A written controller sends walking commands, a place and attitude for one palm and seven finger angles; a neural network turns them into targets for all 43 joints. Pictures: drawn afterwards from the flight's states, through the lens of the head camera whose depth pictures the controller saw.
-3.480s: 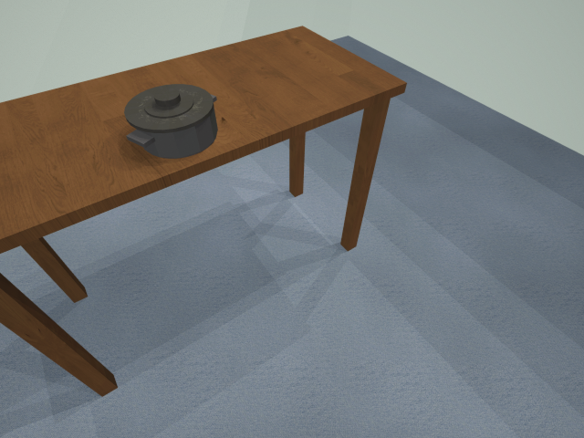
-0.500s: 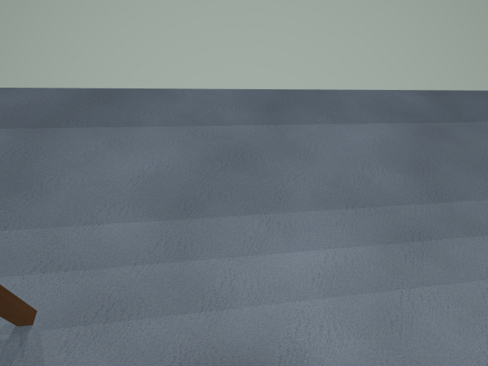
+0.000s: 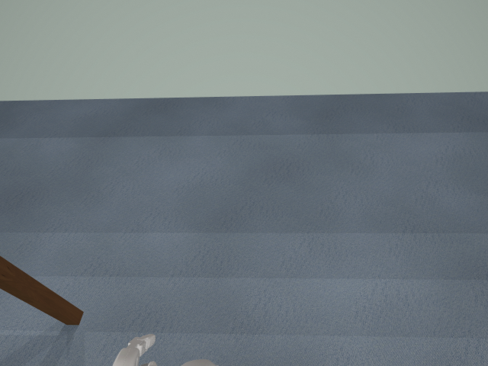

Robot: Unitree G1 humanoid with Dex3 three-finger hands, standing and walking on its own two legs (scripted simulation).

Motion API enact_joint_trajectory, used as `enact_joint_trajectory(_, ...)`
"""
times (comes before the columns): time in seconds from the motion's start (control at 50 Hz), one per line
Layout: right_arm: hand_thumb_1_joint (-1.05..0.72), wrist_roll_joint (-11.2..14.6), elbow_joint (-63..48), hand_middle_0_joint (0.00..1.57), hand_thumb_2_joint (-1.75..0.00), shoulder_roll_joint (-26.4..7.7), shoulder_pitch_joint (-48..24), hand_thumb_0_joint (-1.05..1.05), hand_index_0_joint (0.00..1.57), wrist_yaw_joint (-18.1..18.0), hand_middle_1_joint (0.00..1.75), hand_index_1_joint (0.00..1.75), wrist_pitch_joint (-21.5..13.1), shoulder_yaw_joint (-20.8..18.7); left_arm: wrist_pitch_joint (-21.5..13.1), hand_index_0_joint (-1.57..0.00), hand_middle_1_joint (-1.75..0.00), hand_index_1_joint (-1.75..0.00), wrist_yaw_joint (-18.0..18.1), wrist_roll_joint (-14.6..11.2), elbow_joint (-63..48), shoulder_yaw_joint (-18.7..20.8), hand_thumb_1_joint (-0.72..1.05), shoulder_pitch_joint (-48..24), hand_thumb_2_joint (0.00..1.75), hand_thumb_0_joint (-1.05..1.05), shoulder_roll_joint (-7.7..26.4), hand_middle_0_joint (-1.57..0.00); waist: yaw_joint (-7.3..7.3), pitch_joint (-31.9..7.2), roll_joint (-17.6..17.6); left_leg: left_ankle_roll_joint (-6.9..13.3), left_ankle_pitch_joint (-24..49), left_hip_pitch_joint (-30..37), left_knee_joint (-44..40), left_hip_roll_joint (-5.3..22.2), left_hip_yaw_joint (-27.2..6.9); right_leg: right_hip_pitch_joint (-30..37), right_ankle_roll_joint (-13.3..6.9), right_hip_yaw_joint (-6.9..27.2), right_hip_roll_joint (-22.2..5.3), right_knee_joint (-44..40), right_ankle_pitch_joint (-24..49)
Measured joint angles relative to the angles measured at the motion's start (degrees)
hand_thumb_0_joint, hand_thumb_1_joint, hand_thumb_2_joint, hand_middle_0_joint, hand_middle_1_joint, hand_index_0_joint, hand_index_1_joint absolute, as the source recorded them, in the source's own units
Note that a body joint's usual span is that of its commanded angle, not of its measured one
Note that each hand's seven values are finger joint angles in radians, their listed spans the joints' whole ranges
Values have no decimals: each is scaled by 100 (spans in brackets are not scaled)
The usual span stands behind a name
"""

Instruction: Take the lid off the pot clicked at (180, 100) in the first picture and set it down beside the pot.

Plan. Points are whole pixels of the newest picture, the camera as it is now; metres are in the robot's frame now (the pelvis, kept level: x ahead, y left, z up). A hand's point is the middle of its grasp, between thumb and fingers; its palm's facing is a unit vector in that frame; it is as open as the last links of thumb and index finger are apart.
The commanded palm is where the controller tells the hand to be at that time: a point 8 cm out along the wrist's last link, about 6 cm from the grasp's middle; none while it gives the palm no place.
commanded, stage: turn to face it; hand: left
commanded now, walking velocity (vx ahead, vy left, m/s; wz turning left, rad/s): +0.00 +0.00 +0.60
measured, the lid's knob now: out of the picture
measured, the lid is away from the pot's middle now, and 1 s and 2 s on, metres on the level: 0.00 0.00 0.00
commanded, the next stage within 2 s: none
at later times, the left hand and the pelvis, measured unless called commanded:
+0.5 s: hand out of the picture -0.01 +0.29 -0.18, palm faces +0.34 -0.91 -0.26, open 7.3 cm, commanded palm none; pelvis +0.00 +0.05 +0.00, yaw +17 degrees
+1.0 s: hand out of the picture -0.02 +0.21 -0.14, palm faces +0.56 -0.78 -0.28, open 7.3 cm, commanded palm none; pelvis +0.01 +0.00 +0.00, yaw +36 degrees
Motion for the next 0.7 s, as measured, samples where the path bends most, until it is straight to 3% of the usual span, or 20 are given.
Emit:
enact_joint_trajectory(0.04,-90,-14,-95,20,-90,-105,-187,0,19,35,30,30,43,-36,12,-20,-30,-30,10,7,3,2,91,112,89,0,6,-20,59,11,-25,-77,192,-214,333,131,26,124,20,-133,-78,-90,11)
enact_joint_trajectory(0.1,-91,-25,-266,20,-90,-263,-486,0,19,73,30,30,86,-81,42,-21,-30,-30,27,20,24,48,91,307,89,0,70,-20,161,48,-99,-149,355,-323,154,287,52,238,61,-308,-206,-129,-12)
enact_joint_trajectory(0.24,-91,-15,-703,20,-90,-530,-1116,0,19,143,30,30,72,-96,196,-21,-30,-30,-32,88,91,173,92,673,89,0,511,-20,444,239,-333,-92,528,110,-1483,381,308,210,250,-709,-550,285,-281)
enact_joint_trajectory(0.3,-91,-25,-923,20,-90,-618,-1231,0,19,174,30,30,-24,-63,263,-20,-30,-30,-73,57,97,231,92,875,89,0,709,-20,525,233,-421,44,1143,592,-2557,282,433,10,411,-837,-759,864,-583)
enact_joint_trajectory(0.32,-91,-31,-973,20,-90,-605,-1277,0,19,170,30,30,-88,-65,311,-20,-30,-30,-88,31,125,262,92,885,89,0,791,-20,523,255,-511,199,1205,515,-2490,190,421,-196,512,-650,-813,1333,-933)
enact_joint_trajectory(0.36,-91,-9,-1045,20,-90,-566,-1321,0,19,157,30,30,-177,-5,459,-20,-30,-30,-79,29,158,298,92,836,89,1,914,-20,570,327,-604,469,1077,424,-2315,97,375,-691,614,-13,-618,2431,-1539)
enact_joint_trajectory(0.44,-90,-18,-1059,20,-90,-495,-1221,0,19,84,30,30,-170,95,516,-20,-30,-30,-109,36,145,318,92,683,89,1,941,-20,522,292,-509,567,1307,537,-2766,-11,120,-1358,693,575,-284,3572,-1079)
enact_joint_trajectory(0.54,-90,1,-961,20,-90,-365,-1041,0,20,86,30,30,-105,167,441,-20,-30,-30,-154,38,-32,270,92,566,89,1,860,-20,465,139,-420,618,1714,704,-3409,-205,-151,-1520,759,934,-196,3321,-429)
enact_joint_trajectory(0.7,-90,-32,-866,21,-90,-218,-778,0,20,110,30,30,-41,130,427,-20,-30,-30,-94,-11,-210,201,91,328,89,1,682,-20,236,31,-224,519,1922,575,-3554,-395,-646,-966,703,1075,74,1860,-768)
